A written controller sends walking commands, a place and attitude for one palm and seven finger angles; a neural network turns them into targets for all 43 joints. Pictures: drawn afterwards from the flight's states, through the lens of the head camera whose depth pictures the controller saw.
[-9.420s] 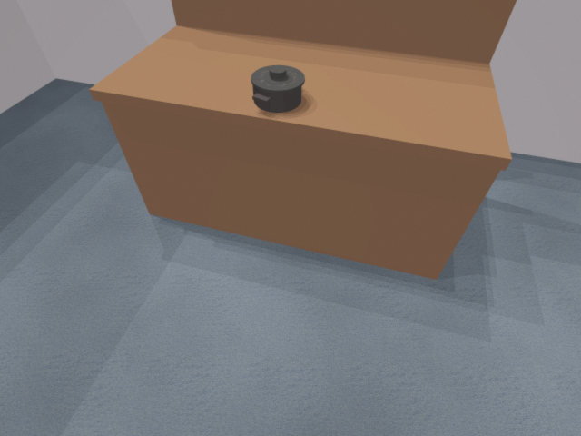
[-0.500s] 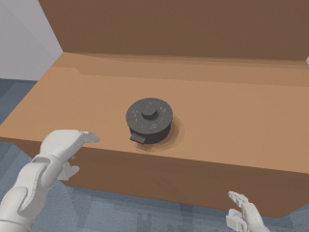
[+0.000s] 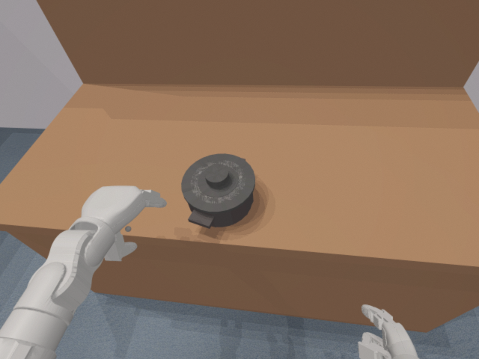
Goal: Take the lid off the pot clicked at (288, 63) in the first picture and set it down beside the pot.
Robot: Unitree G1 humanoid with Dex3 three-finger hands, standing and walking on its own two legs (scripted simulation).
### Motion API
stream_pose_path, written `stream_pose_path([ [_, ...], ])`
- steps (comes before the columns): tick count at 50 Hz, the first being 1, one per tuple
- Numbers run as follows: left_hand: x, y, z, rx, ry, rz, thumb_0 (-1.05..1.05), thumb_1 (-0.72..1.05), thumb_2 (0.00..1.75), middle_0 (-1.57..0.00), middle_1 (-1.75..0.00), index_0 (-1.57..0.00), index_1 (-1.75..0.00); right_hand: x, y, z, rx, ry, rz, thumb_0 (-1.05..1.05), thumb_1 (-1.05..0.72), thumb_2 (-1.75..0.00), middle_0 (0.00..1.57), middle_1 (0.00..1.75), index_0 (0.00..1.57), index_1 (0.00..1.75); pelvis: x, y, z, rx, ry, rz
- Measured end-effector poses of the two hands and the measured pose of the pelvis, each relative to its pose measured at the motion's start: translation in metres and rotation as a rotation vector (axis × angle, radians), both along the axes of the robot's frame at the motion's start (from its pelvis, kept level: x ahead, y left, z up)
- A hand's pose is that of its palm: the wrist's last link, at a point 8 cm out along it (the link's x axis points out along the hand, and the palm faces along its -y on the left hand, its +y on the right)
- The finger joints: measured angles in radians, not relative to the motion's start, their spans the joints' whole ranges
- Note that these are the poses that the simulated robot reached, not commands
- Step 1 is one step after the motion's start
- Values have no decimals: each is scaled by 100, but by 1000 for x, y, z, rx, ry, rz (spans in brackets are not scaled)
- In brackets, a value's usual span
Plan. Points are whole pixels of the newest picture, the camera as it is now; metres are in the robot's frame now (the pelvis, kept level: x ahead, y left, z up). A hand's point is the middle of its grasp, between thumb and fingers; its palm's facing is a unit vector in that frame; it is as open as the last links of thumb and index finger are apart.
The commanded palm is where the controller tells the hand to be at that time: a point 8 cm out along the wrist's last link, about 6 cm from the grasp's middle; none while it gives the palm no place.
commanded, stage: move the open hand above the knob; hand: left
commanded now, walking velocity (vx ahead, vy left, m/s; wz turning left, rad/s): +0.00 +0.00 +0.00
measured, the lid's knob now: (217, 175) +0.49 +0.09 -0.02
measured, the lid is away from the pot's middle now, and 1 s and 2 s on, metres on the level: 0.00 0.00 0.00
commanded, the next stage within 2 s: none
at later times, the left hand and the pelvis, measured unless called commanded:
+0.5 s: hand (161, 199) +0.38 +0.18 +0.04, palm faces -0.33 -0.06 -0.94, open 10.1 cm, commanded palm +0.37 +0.17 +0.11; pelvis +0.01 -0.01 +0.00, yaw -1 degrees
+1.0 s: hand (193, 178) +0.42 +0.12 +0.05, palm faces -0.31 -0.04 -0.95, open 10.1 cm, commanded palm +0.43 +0.11 +0.11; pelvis +0.01 -0.01 -0.01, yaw +0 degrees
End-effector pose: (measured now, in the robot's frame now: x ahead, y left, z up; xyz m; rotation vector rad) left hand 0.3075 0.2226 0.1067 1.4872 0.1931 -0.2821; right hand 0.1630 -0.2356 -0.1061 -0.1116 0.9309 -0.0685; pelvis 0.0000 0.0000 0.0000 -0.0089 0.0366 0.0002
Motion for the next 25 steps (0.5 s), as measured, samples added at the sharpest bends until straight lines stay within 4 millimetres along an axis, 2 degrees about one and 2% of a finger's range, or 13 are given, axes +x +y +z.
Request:
stream_pose_path([
  [17, 46, -31, -3, 2, 12, -7, 0, -22, 124, -82, -9, -81, -8, 3, -11, -6, 7, 22, -29, 1, -90, -90, 20, 30, 20, 30, 9, -10, -2, 7, 23, -4],
  [25, 68, -41, -7, -2, 23, -17, 0, -22, 124, -82, -9, -81, -8, -1, -18, -8, -1, 50, -55, 1, -90, -90, 20, 30, 20, 30, 14, -10, -3, 9, 40, -10],
])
